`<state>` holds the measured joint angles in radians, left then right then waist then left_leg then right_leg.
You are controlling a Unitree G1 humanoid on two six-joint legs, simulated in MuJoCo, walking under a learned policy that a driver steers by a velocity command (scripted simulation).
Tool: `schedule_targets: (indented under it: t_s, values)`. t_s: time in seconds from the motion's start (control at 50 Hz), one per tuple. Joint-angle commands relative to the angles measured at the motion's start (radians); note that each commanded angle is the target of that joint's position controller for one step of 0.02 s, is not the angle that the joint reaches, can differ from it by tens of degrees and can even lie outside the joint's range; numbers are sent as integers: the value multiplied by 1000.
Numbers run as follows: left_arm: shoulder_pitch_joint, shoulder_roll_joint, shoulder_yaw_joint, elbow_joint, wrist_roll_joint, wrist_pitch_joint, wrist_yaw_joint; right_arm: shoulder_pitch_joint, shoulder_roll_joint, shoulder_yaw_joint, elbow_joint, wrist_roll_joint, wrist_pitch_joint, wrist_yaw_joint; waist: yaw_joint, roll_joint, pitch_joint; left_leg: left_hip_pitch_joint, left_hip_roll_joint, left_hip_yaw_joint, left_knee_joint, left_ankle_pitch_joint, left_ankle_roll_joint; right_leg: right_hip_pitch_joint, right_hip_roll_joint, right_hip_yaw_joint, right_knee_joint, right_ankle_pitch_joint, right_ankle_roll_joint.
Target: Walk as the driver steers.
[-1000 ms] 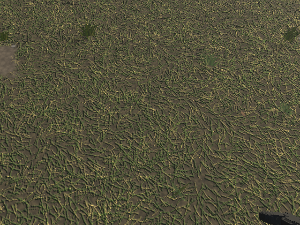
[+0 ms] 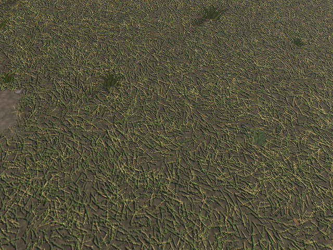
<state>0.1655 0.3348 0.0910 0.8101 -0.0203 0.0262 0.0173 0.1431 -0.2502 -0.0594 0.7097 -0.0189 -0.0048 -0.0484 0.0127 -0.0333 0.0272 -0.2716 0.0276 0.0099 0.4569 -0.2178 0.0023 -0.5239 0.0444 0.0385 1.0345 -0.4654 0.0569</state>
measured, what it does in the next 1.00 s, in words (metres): steps on the spot, turning right: right foot, then left foot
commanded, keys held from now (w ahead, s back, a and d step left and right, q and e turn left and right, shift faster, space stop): e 0.60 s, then no key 0.40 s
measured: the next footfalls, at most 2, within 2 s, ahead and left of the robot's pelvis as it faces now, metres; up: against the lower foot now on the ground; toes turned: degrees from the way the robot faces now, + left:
right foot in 0.22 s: +0.05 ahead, -0.14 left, +0.00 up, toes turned -10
left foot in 0.70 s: +0.12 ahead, +0.06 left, +0.00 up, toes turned -29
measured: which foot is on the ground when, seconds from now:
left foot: down 0.00-0.22, up 0.24-0.68, down 0.70-1.00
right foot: up 0.00-0.20, down 0.22-0.70, up 0.72-1.00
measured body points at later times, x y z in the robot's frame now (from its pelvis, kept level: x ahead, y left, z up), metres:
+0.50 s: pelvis +0.01 -0.05 +0.00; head +0.05 -0.09 +0.45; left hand +0.23 +0.19 -0.08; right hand +0.08 -0.37 -0.11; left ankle +0.07 +0.11 -0.68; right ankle +0.01 -0.14 -0.74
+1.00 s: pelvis +0.02 -0.03 +0.00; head +0.05 -0.03 +0.44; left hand +0.27 +0.15 -0.11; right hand +0.03 -0.32 -0.11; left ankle +0.09 +0.08 -0.74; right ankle -0.06 -0.15 -0.73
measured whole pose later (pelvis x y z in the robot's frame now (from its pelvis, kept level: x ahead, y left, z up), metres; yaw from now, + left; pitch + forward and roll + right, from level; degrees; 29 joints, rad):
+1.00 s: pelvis +0.02 -0.03 +0.00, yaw -27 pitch +1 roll +0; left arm 0.19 0.29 0.06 0.70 -0.01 0.05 0.02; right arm 0.16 -0.24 -0.04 0.73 0.00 0.00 -0.01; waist -0.01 -0.02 0.04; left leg -0.26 0.00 -0.04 0.50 -0.25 0.00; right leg -0.24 0.00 0.07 0.57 -0.32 0.08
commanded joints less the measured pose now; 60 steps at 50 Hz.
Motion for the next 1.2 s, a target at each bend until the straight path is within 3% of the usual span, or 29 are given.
schedule_targets:
  t_s: [0.02, 0.08, 0.14, 0.2, 0.22, 0.24, 0.26, 0.28, 0.32, 0.38, 0.48, 0.62, 0.68, 0.7, 0.72, 0.74, 0.76, 0.78, 0.82, 0.88, 0.92, 0.96, 1.0, 1.02, 1.04, 1.06, 1.08, 1.14, 1.2]
  values:
    - [2, 39, 9, -77, -5, 12, -3, -28, -157, -44, -53, 4, -8, -5, -9, 174, -74, 157, 239, -127, -120, 462, 200, -102, -54, -18, 19, 56, 41]
    - [-48, 21, -6, -124, -4, 14, -23, -21, -186, -56, -44, 7, 4, -8, -35, 206, -108, 151, 246, -67, -109, 438, 202, 12, -70, -58, -164, 98, 33]
    - [-48, 55, 4, -149, -2, 18, -41, -5, -216, -67, -30, 21, 6, -1, -39, 220, -118, 157, 281, -60, -81, 419, 198, 97, -60, -98, -292, 115, 0]
    - [29, 66, 19, -135, 3, 24, -48, -10, -208, -66, -12, 46, 1, 6, 8, 193, -113, 93, 258, -5, 35, 299, 117, 272, -19, -130, -541, 287, -70]
    - [66, 109, 35, -130, 6, 24, -37, 54, -175, -59, 14, 35, -2, 12, 8, 89, -126, -5, 212, 65, 164, 159, 41, 408, -52, -45, -618, 464, -110]
    - [97, 245, 65, -150, 16, 22, -14, 48, -99, -33, -28, -20, -5, 20, -16, -246, -144, -302, 77, 156, 505, -330, -73, 592, -341, 346, -628, 884, -242]
    - [110, 242, 55, -170, 48, 3, -26, -50, -125, -37, -64, -9, -9, 13, 55, -225, -191, -410, -19, -10, 701, -509, -89, 539, -455, 500, -663, 939, -433]
    - [93, 211, 45, -170, 52, -17, -32, -79, -165, -48, -65, 15, -6, 7, 60, -126, -171, -426, 1, -65, 776, -449, -77, 511, -405, 426, -677, 850, -420]
    - [4, 151, 31, -175, 17, -27, -18, -56, -172, -57, -37, 14, 2, -10, 11, -56, -121, -436, 28, -88, 727, -287, -63, 462, -297, 311, -674, 674, -310]
    - [-26, 128, 19, -191, 14, -15, 1, -10, -163, -61, -29, 12, 3, -12, -22, -86, -135, -351, -1, -84, 688, -171, -76, 392, -244, 276, -690, 640, -290]
    - [-7, 145, 27, -202, 9, -6, 17, -39, -129, -46, -43, 14, -5, -3, -2, -95, -130, -308, -27, -101, 443, -114, -93, 392, -220, 321, -691, 482, -285]
    - [-28, 152, 31, -226, 9, 10, 5, -29, -145, -48, -53, 27, -29, 25, 6, -126, -119, -151, -61, -106, 216, -144, -72, 341, -205, 446, -658, 449, -281]
    - [-49, 123, 18, -232, -1, 19, 9, 34, -134, -47, -37, 23, -41, 42, -34, -115, -135, 21, -51, -74, -47, 39, -35, 316, -160, 432, -585, 492, -227]
    - [-13, 94, 8, -228, 4, 19, 12, 41, -164, -52, -40, 10, -42, 41, -24, -65, -143, 115, 33, -136, -95, 140, -3, 257, -118, 397, -536, 371, -176]
    - [47, 42, -8, -225, 25, 13, 9, 25, -224, -58, -62, -8, -36, 36, 27, 155, -158, 197, 226, -326, -125, 328, 80, 156, 1, 257, -348, 65, -112]
    - [9, 88, 8, -252, 14, 3, 11, 19, -235, -57, -51, -36, -33, 39, 22, 325, -95, 115, 346, -507, -155, 399, 250, 31, 84, 135, -203, -174, -64]
    - [17, 159, 30, -231, 21, -2, 15, -3, -196, -49, -69, -22, -37, 40, 3, 233, -86, 96, 351, -497, -159, 353, 292, 19, 43, 154, -24, -174, -28]
    - [23, 168, 40, -212, 13, 1, 13, -23, -180, -44, -69, -7, -37, 36, 10, 186, -75, 97, 300, -422, -144, 319, 260, 1, 41, 152, 58, -120, -12]
    - [46, 114, 30, -182, 15, 19, 18, -56, -153, -31, -69, 17, -35, 33, 17, 156, -57, 103, 231, -322, -122, 302, 211, -7, 29, 156, 98, -40, 24]
    - [23, 30, 0, -186, 11, 20, 10, -51, -126, -18, -55, 11, -22, 32, 8, 194, -76, 113, 158, -208, -104, 350, 191, 84, -8, 66, -104, 5, 47]
    - [-19, -1, -17, -197, 13, 14, 4, -24, -145, -23, -46, 11, -9, 32, -28, 230, -92, 127, 151, -196, -88, 364, 193, 170, -33, 10, -287, -7, 46]
    - [-1, 21, -10, -184, 5, 11, 1, 3, -166, -25, -35, 18, 0, 33, -31, 230, -101, 137, 160, -216, -64, 359, 197, 246, -25, -20, -462, 93, 35]
    - [42, 35, -8, -158, 17, 8, -2, 33, -147, -14, -18, 30, -5, 37, -9, 194, -89, 81, 141, -208, -50, 314, 143, 390, -28, -12, -705, 327, -8]
    - [49, 80, -3, -167, 27, 8, 4, 58, -133, -6, -12, 17, -19, 43, -22, 128, -110, 20, 122, -188, -29, 238, 83, 483, -101, 74, -687, 464, -41]
    - [38, 147, 10, -166, 34, 11, 10, 89, -110, 2, -18, -5, -36, 52, -75, -34, -122, -14, 40, -98, 3, 113, 23, 481, -172, 141, -610, 561, -98]
    - [19, 77, -5, -157, 36, 7, 0, 55, -91, 10, -12, -13, -40, 52, -57, -94, -126, 71, 15, -58, -8, 14, -23, 366, -171, 142, -620, 400, -141]
    - [2, 35, -17, -163, 40, 1, -8, 8, -115, 6, -9, -10, -37, 51, -34, -61, -83, 77, 9, -53, 4, 30, -43, 330, -144, 133, -637, 305, -132]
    - [19, 39, -21, -144, 40, -21, -7, 3, -117, 3, 3, 3, -22, 38, -28, -56, -27, 69, 12, -57, 17, 86, -35, 286, -119, 118, -642, 298, -98]
    - [94, 81, -10, -123, 26, -18, 3, 9, -100, 4, 18, 17, -19, 30, 6, -114, 2, -35, -60, 35, 145, -170, -32, 287, -152, 203, -722, -141, -155]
